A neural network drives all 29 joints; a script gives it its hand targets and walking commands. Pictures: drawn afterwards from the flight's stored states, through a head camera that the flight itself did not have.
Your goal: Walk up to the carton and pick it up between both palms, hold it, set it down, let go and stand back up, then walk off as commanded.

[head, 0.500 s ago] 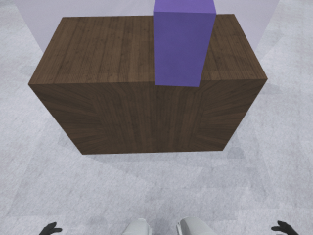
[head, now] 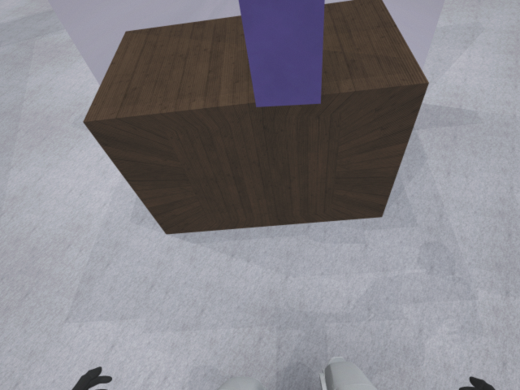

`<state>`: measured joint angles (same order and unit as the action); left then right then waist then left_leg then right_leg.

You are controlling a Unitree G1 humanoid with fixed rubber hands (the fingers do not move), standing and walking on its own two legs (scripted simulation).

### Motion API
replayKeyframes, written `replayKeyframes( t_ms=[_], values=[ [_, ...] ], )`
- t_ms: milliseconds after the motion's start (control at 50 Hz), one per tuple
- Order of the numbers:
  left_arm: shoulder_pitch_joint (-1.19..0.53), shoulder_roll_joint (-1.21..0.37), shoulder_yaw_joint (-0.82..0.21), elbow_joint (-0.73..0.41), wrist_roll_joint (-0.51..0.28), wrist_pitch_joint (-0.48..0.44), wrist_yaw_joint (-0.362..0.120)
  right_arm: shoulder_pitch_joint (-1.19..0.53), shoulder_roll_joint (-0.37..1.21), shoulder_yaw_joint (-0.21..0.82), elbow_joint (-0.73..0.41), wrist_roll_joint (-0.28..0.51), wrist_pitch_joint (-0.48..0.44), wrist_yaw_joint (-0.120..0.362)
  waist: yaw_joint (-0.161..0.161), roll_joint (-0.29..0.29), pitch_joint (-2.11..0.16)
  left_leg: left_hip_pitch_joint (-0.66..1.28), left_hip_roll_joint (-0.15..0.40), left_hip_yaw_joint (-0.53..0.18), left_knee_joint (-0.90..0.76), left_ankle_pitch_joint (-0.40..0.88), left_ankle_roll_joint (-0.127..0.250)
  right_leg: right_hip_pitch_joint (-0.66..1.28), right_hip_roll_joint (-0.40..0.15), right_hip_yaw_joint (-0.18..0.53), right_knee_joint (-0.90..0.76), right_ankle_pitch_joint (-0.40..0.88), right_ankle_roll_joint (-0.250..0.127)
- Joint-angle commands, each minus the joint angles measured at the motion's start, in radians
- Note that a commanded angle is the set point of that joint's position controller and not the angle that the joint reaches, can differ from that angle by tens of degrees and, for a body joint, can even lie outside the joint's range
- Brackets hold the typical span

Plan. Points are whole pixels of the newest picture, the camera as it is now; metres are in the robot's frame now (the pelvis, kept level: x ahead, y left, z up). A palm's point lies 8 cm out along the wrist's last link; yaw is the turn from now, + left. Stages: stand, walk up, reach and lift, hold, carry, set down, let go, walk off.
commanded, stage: walk off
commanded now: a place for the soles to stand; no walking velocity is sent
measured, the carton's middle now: (286, 27) +0.93 -0.01 +0.06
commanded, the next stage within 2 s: stand in 1.80 s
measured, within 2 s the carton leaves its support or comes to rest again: neither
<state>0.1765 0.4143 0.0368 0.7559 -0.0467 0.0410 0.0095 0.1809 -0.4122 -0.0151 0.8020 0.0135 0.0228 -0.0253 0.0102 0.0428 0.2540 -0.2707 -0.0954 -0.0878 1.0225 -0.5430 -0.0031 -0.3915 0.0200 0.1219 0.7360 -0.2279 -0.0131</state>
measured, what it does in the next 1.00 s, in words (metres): walks backwards: left foot, then right foot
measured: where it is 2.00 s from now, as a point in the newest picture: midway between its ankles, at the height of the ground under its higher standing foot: outside the picture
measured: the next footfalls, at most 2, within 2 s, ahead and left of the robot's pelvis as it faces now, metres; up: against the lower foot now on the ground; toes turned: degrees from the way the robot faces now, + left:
left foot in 0.06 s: -0.01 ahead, +0.14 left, +0.00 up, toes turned -5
right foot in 0.38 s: -0.08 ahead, -0.17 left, +0.00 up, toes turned +8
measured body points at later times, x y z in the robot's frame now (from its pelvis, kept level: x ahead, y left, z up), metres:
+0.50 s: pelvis -0.13 -0.06 +0.00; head -0.12 -0.08 +0.45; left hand -0.04 +0.26 -0.08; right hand -0.03 -0.37 -0.12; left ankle -0.07 +0.12 -0.68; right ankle -0.12 -0.17 -0.71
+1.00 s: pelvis -0.13 -0.04 +0.02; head -0.12 -0.05 +0.47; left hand -0.04 +0.29 -0.07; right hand -0.11 -0.36 -0.10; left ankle -0.17 +0.06 -0.71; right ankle -0.11 -0.18 -0.67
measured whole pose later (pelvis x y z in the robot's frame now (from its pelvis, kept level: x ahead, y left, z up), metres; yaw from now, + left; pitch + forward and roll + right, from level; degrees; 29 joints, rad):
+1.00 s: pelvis -0.13 -0.04 +0.02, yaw +2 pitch -5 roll +0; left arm 0.27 0.44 0.04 0.77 -0.05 -0.04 0.01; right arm 0.40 -0.41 -0.01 0.86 -0.02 -0.05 0.01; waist -0.01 0.01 0.11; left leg -0.11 -0.06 -0.03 0.57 -0.37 0.04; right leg -0.37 0.04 0.13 0.96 -0.44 -0.01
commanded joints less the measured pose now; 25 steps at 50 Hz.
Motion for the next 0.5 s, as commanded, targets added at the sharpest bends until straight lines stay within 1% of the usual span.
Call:
replayKeyframes(
  t_ms=[0,20,40,60,80,100,120,140,160,180,200,220,240,260,280,300,320,340,360,380,400,420,440,460,480],
  values=[
    [-0.02,0.232,0.103,-0.131,0.08,0.025,-0.008,0.132,-0.205,-0.111,-0.007,0.007,-0.023,-0.019,-0.007,-0.312,-0.166,0.049,0.079,0.028,-0.395,-0.001,0.057,0.007,-0.182,0.245,-0.2,0.098,-0.167],
    [-0.048,0.213,0.098,-0.128,0.074,0.03,-0.009,0.182,-0.177,-0.106,0.018,-0.009,-0.031,-0.018,-0.049,-0.278,-0.189,0.165,0.08,-0.005,-0.468,0.147,0.065,-0.086,-0.126,0.207,-0.132,0.067,-0.134],
    [-0.026,0.175,0.091,-0.126,0.065,0.034,-0.006,0.179,-0.223,-0.118,0.008,-0.017,-0.037,-0.022,-0.045,-0.14,-0.17,0.132,0.167,-0.179,-0.631,0.057,0.096,-0.126,-0.012,0.167,0.02,-0.045,-0.086],
    [-0.027,0.141,0.097,-0.134,0.055,0.032,-0.001,0.124,-0.308,-0.128,-0.026,-0.033,-0.042,-0.025,-0.036,0.092,-0.129,0.006,0.405,-0.556,-0.673,0.24,0.191,-0.198,0.146,0.086,0.305,-0.297,-0.024],
    [-0.024,0.191,0.105,-0.111,0.07,0.036,0.005,0.081,-0.349,-0.135,-0.024,-0.022,-0.039,-0.031,-0.005,-0.006,-0.117,-0.133,0.482,-0.532,-0.645,0.31,0.266,-0.144,0.151,0.139,0.525,-0.342,-0.014],
    [-0.071,0.224,0.104,-0.14,0.084,0.039,0.006,-0.009,-0.39,-0.142,-0.055,-0.027,-0.038,-0.038,-0.038,0.052,-0.091,-0.256,0.531,-0.623,-0.685,0.243,0.338,-0.115,0.153,0.177,0.619,-0.354,-0.002],
    [-0.079,0.233,0.108,-0.122,0.091,0.039,0.004,-0.047,-0.356,-0.13,-0.06,-0.037,-0.042,-0.043,-0.021,0.015,-0.026,-0.333,0.482,-0.58,-0.691,0.112,0.308,-0.107,0.138,0.197,0.675,-0.296,0.007],
    [0.005,0.24,0.112,-0.085,0.082,0.041,-0.007,-0.117,-0.339,-0.129,-0.063,-0.052,-0.039,-0.046,0.029,0.079,-0.013,-0.308,0.427,-0.442,-0.679,0.062,0.255,-0.134,0.131,0.165,0.705,-0.208,0.008],
    [0.057,0.238,0.111,-0.078,0.074,0.037,-0.012,-0.136,-0.332,-0.124,-0.08,-0.057,-0.046,-0.043,0.037,0.102,-0.028,-0.245,0.427,-0.419,-0.664,0.045,0.255,-0.17,0.134,0.169,0.758,-0.19,0.011],
    [0.102,0.242,0.116,-0.062,0.074,0.027,-0.018,-0.116,-0.31,-0.118,-0.085,-0.046,-0.052,-0.042,0.046,0.052,-0.072,-0.161,0.4,-0.394,-0.615,0.071,0.251,-0.179,0.122,0.16,0.759,-0.175,0.02],
    [0.088,0.245,0.111,-0.063,0.069,0.014,-0.015,-0.108,-0.291,-0.109,-0.092,-0.036,-0.059,-0.035,0.017,0.08,-0.103,-0.056,0.376,-0.385,-0.589,0.135,0.247,-0.206,0.11,0.156,0.706,-0.207,0.033],
    [0.074,0.252,0.115,-0.056,0.074,0.005,-0.012,-0.053,-0.282,-0.113,-0.074,-0.029,-0.062,-0.038,-0.004,0.026,-0.144,0.057,0.373,-0.396,-0.543,0.168,0.251,-0.228,0.101,0.13,0.654,-0.212,0.035],
    [0.062,0.225,0.106,-0.069,0.074,-0.011,-0.012,-0.011,-0.244,-0.108,-0.086,-0.031,-0.069,-0.03,-0.033,0.091,-0.178,0.088,0.34,-0.361,-0.52,0.155,0.24,-0.198,0.075,0.108,0.55,-0.25,0.039],
    [0.046,0.211,0.098,-0.059,0.071,-0.026,-0.015,0.021,-0.258,-0.114,-0.062,-0.041,-0.065,-0.021,-0.06,0.164,-0.219,0.153,0.335,-0.343,-0.505,0.141,0.22,-0.169,0.052,0.052,0.37,-0.315,0.032],
    [0.021,0.218,0.098,-0.065,0.077,-0.03,-0.023,0.052,-0.268,-0.121,-0.058,-0.04,-0.065,-0.02,-0.078,0.16,-0.241,0.189,0.321,-0.334,-0.497,0.143,0.222,-0.155,0.038,0.014,0.258,-0.368,0.036],
    [0.034,0.196,0.087,-0.041,0.07,-0.035,-0.02,0.043,-0.254,-0.115,-0.051,-0.045,-0.059,-0.004,-0.066,0.191,-0.253,0.138,0.285,-0.287,-0.505,0.047,0.211,-0.1,0.042,-0.012,0.136,-0.421,0.03],
    [0.08,0.198,0.097,-0.015,0.074,-0.034,-0.025,0.023,-0.27,-0.117,-0.044,-0.046,-0.044,0.002,-0.071,0.248,-0.264,0.108,0.289,-0.288,-0.558,-0.064,0.213,-0.01,0.056,-0.077,0.029,-0.452,0.023],
    [0.164,0.175,0.082,0.022,0.076,-0.043,-0.025,-0.013,-0.276,-0.127,-0.048,-0.043,-0.032,0.013,-0.027,0.257,-0.286,-0.004,0.258,-0.197,-0.517,-0.111,0.187,0.153,0.063,-0.146,-0.146,-0.389,0.003],
    [0.272,0.175,0.092,0.076,0.086,-0.056,-0.02,-0.02,-0.246,-0.129,-0.033,-0.049,-0.02,0.008,0.025,0.128,-0.327,-0.131,0.223,-0.141,-0.424,-0.081,0.137,0.342,0.071,-0.145,-0.218,-0.269,-0.012],
    [0.323,0.196,0.098,0.091,0.085,-0.067,-0.006,-0.02,-0.208,-0.114,-0.028,-0.052,-0.02,0.002,0.053,0.034,-0.319,-0.253,0.178,-0.086,-0.279,-0.055,0.103,0.402,0.028,-0.014,-0.255,-0.299,-0.034],
    [0.308,0.262,0.101,0.061,0.094,-0.066,-0.002,-0.029,-0.135,-0.085,-0.05,-0.036,-0.037,0.004,0.065,-0.228,-0.313,-0.378,0.055,0.03,-0.096,-0.107,0.034,0.367,-0.168,0.384,-0.379,-0.46,-0.139],
    [0.194,0.322,0.107,0.017,0.086,-0.068,-0.008,-0.123,-0.164,-0.092,-0.057,-0.025,-0.043,-0.005,0.086,-0.243,-0.231,-0.32,0.022,-0.073,-0.027,-0.103,0.016,0.086,-0.346,0.682,-0.51,-0.562,-0.262],
    [0.111,0.315,0.089,-0.012,0.08,-0.074,-0.005,-0.169,-0.185,-0.092,-0.064,-0.033,-0.06,-0.003,0.052,-0.14,-0.123,-0.254,0.035,-0.125,0.021,-0.051,0.04,-0.055,-0.346,0.729,-0.517,-0.503,-0.257],
    [0.04,0.279,0.079,-0.022,0.082,-0.086,0.006,-0.131,-0.178,-0.089,-0.036,-0.011,-0.055,0.005,0.018,-0.173,-0.105,-0.215,0.011,-0.137,0.059,-0.033,0.034,-0.044,-0.292,0.581,-0.489,-0.386,-0.237],
    [0.009,0.223,0.076,-0.032,0.079,-0.098,0.003,-0.087,-0.173,-0.087,-0.022,0.007,-0.056,0.009,0.004,-0.206,-0.099,-0.237,0.03,-0.12,0.015,0.015,0.027,0.045,-0.226,0.45,-0.439,-0.254,-0.197]
  ],
)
